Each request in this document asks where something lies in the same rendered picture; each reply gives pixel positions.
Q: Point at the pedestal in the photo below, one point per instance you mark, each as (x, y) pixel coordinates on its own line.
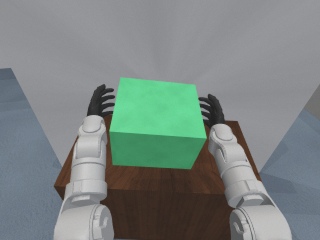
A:
(155, 203)

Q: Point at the robot right hand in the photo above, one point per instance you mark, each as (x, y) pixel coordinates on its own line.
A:
(216, 115)

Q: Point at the carton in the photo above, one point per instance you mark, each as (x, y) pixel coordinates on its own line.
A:
(156, 124)

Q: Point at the left robot forearm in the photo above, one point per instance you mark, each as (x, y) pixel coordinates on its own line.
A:
(87, 180)

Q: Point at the robot left upper arm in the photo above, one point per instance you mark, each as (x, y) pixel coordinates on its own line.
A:
(91, 222)

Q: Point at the robot left hand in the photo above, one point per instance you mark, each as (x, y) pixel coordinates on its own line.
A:
(96, 107)

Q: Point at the right robot forearm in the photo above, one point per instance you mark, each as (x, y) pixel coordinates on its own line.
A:
(242, 188)

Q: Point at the robot right upper arm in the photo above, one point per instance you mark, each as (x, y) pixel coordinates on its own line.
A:
(258, 222)

